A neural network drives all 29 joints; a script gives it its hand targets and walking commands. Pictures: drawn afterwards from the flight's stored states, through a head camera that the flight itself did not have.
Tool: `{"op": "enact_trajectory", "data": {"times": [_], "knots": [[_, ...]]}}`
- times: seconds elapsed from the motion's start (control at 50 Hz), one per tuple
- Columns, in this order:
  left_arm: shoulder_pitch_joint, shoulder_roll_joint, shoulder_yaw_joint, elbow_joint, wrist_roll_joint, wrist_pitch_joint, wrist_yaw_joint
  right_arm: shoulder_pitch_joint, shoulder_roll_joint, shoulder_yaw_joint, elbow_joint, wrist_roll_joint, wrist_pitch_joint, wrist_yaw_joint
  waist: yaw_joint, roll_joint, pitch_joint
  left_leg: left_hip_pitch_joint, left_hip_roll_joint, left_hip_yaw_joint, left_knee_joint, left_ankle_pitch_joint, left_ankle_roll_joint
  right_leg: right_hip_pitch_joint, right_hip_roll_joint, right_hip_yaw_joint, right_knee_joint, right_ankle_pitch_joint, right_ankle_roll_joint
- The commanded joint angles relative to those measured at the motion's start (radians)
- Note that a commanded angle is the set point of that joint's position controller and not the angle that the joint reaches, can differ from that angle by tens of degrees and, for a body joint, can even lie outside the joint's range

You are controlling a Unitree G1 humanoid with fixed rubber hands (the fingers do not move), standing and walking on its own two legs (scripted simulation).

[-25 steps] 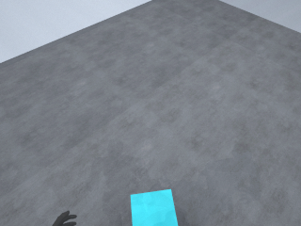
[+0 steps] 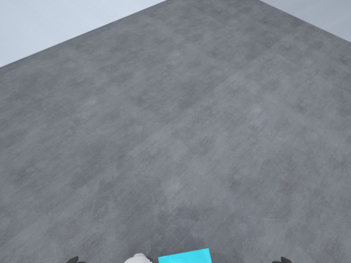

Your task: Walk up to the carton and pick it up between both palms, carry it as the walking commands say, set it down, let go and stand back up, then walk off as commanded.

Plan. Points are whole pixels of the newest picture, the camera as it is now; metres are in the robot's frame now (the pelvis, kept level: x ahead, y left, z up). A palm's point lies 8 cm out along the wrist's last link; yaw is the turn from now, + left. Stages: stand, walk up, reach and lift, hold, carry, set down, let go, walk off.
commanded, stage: stand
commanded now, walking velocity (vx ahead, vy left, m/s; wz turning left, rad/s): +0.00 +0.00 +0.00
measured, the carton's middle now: out of the picture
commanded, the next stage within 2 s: none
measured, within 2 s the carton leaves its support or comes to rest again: rests again in 0.26 s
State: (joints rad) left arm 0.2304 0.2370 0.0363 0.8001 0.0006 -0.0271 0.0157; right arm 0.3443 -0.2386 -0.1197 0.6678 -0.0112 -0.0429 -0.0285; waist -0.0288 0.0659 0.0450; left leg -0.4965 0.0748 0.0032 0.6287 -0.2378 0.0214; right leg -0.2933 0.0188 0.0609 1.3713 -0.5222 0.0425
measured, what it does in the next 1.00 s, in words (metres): walks backwards: right foot, then left foot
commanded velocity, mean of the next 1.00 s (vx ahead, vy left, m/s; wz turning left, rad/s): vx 0.00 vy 0.00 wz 0.00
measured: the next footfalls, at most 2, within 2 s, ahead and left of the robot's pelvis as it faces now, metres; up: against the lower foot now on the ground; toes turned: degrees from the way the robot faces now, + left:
right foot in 0.34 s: -0.11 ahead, -0.18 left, +0.00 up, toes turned +1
left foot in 0.60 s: -0.11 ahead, +0.07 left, +0.00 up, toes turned +2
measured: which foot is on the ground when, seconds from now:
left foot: down 0.00-0.40, up 0.42-0.58, down 0.60-1.00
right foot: up 0.00-0.32, down 0.34-0.62, up 0.64-0.84, down 0.86-1.00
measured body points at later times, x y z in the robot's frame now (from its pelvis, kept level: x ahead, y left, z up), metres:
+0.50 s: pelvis -0.13 -0.04 +0.00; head -0.13 -0.04 +0.45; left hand -0.01 +0.21 -0.12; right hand -0.09 -0.31 -0.13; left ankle -0.05 +0.08 -0.70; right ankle -0.15 -0.18 -0.73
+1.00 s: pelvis -0.20 -0.06 -0.01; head -0.20 -0.09 +0.44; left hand -0.10 +0.19 -0.12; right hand -0.10 -0.30 -0.14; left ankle -0.15 +0.07 -0.73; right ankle -0.22 -0.14 -0.73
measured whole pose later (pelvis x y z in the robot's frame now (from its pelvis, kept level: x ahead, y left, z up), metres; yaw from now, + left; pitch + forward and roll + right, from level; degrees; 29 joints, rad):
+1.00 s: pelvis -0.20 -0.06 -0.01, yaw +4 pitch -4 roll +2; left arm 0.20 0.20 0.03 0.81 0.01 0.04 0.01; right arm 0.29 -0.16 -0.12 0.72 -0.01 0.04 -0.01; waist -0.01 0.02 0.06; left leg -0.30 -0.03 -0.01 0.60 -0.26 0.02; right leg -0.19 0.02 -0.03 0.65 -0.40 -0.06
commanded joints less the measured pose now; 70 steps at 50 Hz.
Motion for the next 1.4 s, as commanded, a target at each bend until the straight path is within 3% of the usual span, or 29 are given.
{"op": "enact_trajectory", "data": {"times": [0.0, 0.04, 0.12, 0.18, 0.24, 0.28, 0.3, 0.32, 0.34, 0.36, 0.38, 0.4, 0.44, 0.46, 0.48, 0.52, 0.54, 0.56, 0.58, 0.7, 0.78, 0.8, 0.84, 0.88, 0.92, 0.98, 1.02, 1.08, 1.38], "knots": [[-0.146, 0.041, 0.013, -0.142, 0.008, 0.052, -0.008, 0.265, -0.116, 0.026, 0.076, -0.011, -0.029, -0.040, -0.054, -0.001, -0.303, 0.783, 0.205, -0.297, -0.113, 1.177, 0.092, -0.326, -0.029, 0.005, -0.145, 0.050, 0.034], [-0.138, 0.034, 0.002, -0.138, 0.008, 0.063, -0.007, 0.216, -0.099, 0.038, 0.050, -0.007, -0.037, -0.029, -0.029, -0.071, -0.250, 0.654, 0.228, -0.316, -0.168, 1.084, 0.121, -0.250, -0.050, -0.008, -0.296, 0.056, 0.036], [-0.108, 0.023, -0.011, -0.117, -0.007, 0.081, -0.011, 0.194, -0.129, 0.035, 0.068, -0.003, 0.010, -0.019, -0.007, 0.076, -0.207, 0.525, 0.102, -0.196, -0.201, 0.719, 0.077, -0.035, 0.013, -0.061, -0.721, -0.123, 0.028], [-0.114, 0.015, -0.009, -0.083, -0.006, 0.071, -0.014, 0.229, -0.105, 0.017, 0.094, -0.013, 0.045, -0.019, -0.019, 0.092, -0.251, 0.552, 0.023, -0.113, -0.144, 0.628, 0.043, 0.083, 0.048, -0.095, -0.977, 0.106, 0.011], [-0.113, 0.044, 0.011, -0.049, 0.011, 0.086, -0.009, 0.300, -0.093, 0.006, 0.106, -0.012, 0.062, -0.019, -0.052, 0.076, -0.261, 0.427, 0.009, -0.085, -0.167, 0.348, 0.005, 0.179, 0.063, -0.125, -0.911, 0.148, -0.034], [0.037, 0.018, 0.008, -0.025, 0.019, 0.108, -0.001, 0.168, -0.138, -0.001, 0.062, -0.023, 0.071, -0.007, 0.035, 0.144, -0.168, 0.246, 0.051, -0.186, -0.355, -0.131, 0.023, 0.188, 0.072, -0.146, -1.013, 0.091, -0.056], [0.107, 0.048, 0.014, -0.021, 0.028, 0.101, -0.001, 0.067, -0.152, -0.010, 0.029, -0.027, 0.078, 0.006, 0.081, 0.179, -0.091, 0.137, 0.047, -0.165, -0.385, -0.242, 0.012, 0.202, 0.030, -0.113, -1.041, 0.116, -0.073], [0.154, 0.107, 0.026, -0.015, 0.048, 0.091, -0.002, 0.034, -0.128, -0.006, 0.008, -0.023, 0.084, 0.015, 0.091, 0.123, -0.029, 0.014, 0.010, -0.109, -0.361, -0.290, -0.022, 0.188, -0.043, -0.046, -1.044, 0.024, -0.101], [0.163, 0.192, 0.046, -0.009, 0.060, 0.089, 0.001, -0.014, -0.086, 0.005, -0.008, -0.032, 0.077, 0.018, 0.129, -0.072, -0.003, -0.065, -0.067, -0.013, -0.225, -0.281, -0.065, 0.111, -0.173, 0.102, -1.146, -0.212, -0.159], [0.095, 0.264, 0.070, -0.015, 0.059, 0.091, 0.010, -0.044, -0.084, 0.005, -0.027, -0.062, 0.076, 0.020, 0.119, -0.306, 0.053, 0.041, -0.131, 0.088, 0.207, -0.225, -0.058, -0.185, -0.340, 0.268, -1.292, -0.381, -0.256], [-0.031, 0.252, 0.069, -0.048, 0.068, 0.085, 0.027, -0.017, -0.094, 0.000, -0.047, -0.063, 0.084, 0.023, 0.047, -0.364, 0.133, 0.089, -0.095, -0.031, 0.447, -0.222, -0.039, -0.410, -0.426, 0.318, -1.376, -0.401, -0.306], [-0.155, 0.184, 0.047, -0.074, 0.071, 0.074, 0.029, 0.100, -0.099, -0.010, -0.002, -0.048, 0.089, 0.033, -0.039, -0.332, 0.111, 0.201, -0.091, -0.064, 0.554, -0.193, -0.023, -0.463, -0.378, 0.219, -1.329, -0.256, -0.263], [-0.289, 0.122, 0.029, -0.115, 0.063, 0.044, 0.022, 0.227, -0.045, -0.006, 0.047, -0.024, 0.099, 0.054, -0.118, -0.304, 0.078, 0.320, -0.076, -0.043, 0.501, -0.098, -0.010, -0.448, -0.251, 0.053, -1.249, -0.031, -0.172], [-0.281, 0.094, 0.023, -0.121, 0.056, 0.038, 0.024, 0.197, -0.039, -0.004, 0.030, -0.017, 0.097, 0.046, -0.116, -0.238, 0.064, 0.301, -0.023, -0.054, 0.320, -0.090, 0.005, -0.341, -0.216, 0.048, -1.167, 0.038, -0.142], [-0.218, 0.059, 0.012, -0.113, 0.040, 0.044, 0.014, 0.117, 0.002, 0.014, 0.021, -0.017, 0.083, 0.042, -0.059, -0.188, 0.085, 0.257, -0.052, 0.006, 0.155, -0.110, -0.005, -0.252, -0.170, 0.038, -1.079, 0.094, -0.142], [-0.060, 0.076, 0.022, -0.070, 0.024, 0.062, 0.001, 0.101, 0.037, 0.038, 0.028, -0.024, 0.071, 0.034, -0.031, -0.170, 0.070, 0.320, -0.064, -0.001, -0.192, -0.067, -0.019, -0.147, -0.132, 0.034, -0.935, 0.109, -0.138], [0.011, 0.028, 0.016, -0.054, 0.017, 0.069, -0.004, 0.083, -0.004, 0.042, 0.020, -0.034, 0.053, 0.027, 0.004, -0.038, 0.038, 0.328, 0.012, -0.124, -0.273, -0.013, -0.028, -0.088, -0.089, 0.005, -0.814, 0.094, -0.107], [0.070, 0.004, 0.012, -0.060, -0.001, 0.076, -0.009, 0.040, -0.102, 0.033, -0.005, -0.040, 0.038, 0.019, 0.057, 0.167, 0.017, 0.249, 0.190, -0.396, -0.332, 0.142, 0.011, -0.076, -0.006, -0.041, -0.672, 0.045, -0.057], [0.053, 0.039, 0.026, -0.059, 0.000, 0.080, -0.011, 0.010, -0.111, 0.033, -0.004, -0.027, 0.037, 0.016, 0.069, 0.152, 0.019, 0.159, 0.226, -0.432, -0.372, 0.171, 0.054, -0.015, -0.014, -0.044, -0.638, -0.004, -0.048], [-0.008, 0.056, 0.023, -0.051, 0.015, 0.085, -0.020, -0.086, -0.096, 0.019, -0.019, -0.028, 0.053, 0.009, 0.049, 0.104, 0.068, 0.045, 0.142, -0.303, -0.433, -0.203, 0.108, 0.005, -0.014, -0.034, -0.463, 0.068, -0.064], [0.034, 0.012, 0.007, -0.030, 0.018, 0.072, -0.011, -0.114, -0.064, 0.029, -0.015, -0.015, 0.066, 0.008, 0.076, 0.042, 0.046, 0.035, 0.086, -0.250, -0.352, -0.238, 0.078, 0.150, -0.024, -0.056, -0.787, 0.109, -0.076], [0.047, -0.008, -0.002, -0.027, 0.015, 0.059, -0.006, -0.120, -0.057, 0.030, -0.002, -0.015, 0.072, 0.010, 0.086, 0.010, 0.079, 0.028, 0.063, -0.232, -0.307, -0.230, 0.055, 0.161, -0.035, -0.025, -0.908, 0.186, -0.089], [0.033, 0.057, 0.003, -0.022, 0.023, 0.041, -0.001, -0.063, -0.037, 0.017, 0.003, -0.001, 0.083, 0.014, 0.018, -0.184, 0.072, 0.130, -0.069, -0.121, -0.113, -0.142, 0.012, 0.026, -0.175, 0.214, -1.069, 0.199, -0.123], [-0.043, 0.104, 0.004, -0.039, 0.012, 0.031, 0.000, -0.090, 0.000, 0.029, -0.003, 0.002, 0.083, 0.019, -0.005, -0.238, 0.117, 0.249, -0.103, -0.054, -0.083, -0.067, -0.004, -0.138, -0.264, 0.280, -1.157, 0.183, -0.181], [-0.097, 0.069, -0.005, -0.046, 0.011, 0.026, -0.002, -0.090, 0.001, 0.035, 0.009, -0.001, 0.070, 0.027, -0.023, -0.215, 0.115, 0.332, -0.078, -0.075, -0.128, 0.010, 0.004, -0.174, -0.188, 0.206, -1.135, 0.181, -0.156], [-0.042, 0.059, 0.001, -0.037, 0.012, 0.022, 0.006, -0.073, -0.011, 0.031, 0.030, -0.009, 0.055, 0.029, 0.004, -0.190, 0.038, 0.353, -0.057, -0.097, -0.160, 0.071, 0.009, -0.078, -0.135, 0.138, -1.077, 0.187, -0.129], [-0.069, 0.057, -0.002, -0.053, 0.012, 0.023, 0.000, -0.117, -0.023, 0.031, 0.019, -0.014, 0.052, 0.029, 0.016, -0.109, 0.013, 0.341, -0.051, -0.097, -0.170, 0.108, 0.013, -0.037, -0.128, 0.123, -1.053, 0.221, -0.128], [-0.055, 0.057, 0.004, -0.060, 0.017, 0.024, -0.008, -0.087, -0.029, 0.032, 0.036, -0.008, 0.053, 0.030, 0.020, -0.090, 0.010, 0.322, -0.038, -0.107, -0.190, 0.090, -0.002, -0.022, -0.129, 0.119, -1.046, 0.201, -0.128], [-0.021, 0.049, 0.005, -0.040, 0.018, 0.026, -0.003, -0.077, -0.047, 0.033, 0.035, -0.005, 0.041, 0.020, 0.032, -0.089, -0.036, 0.314, -0.005, -0.120, -0.183, 0.213, 0.026, 0.056, -0.101, 0.059, -0.986, 0.383, -0.121]]}}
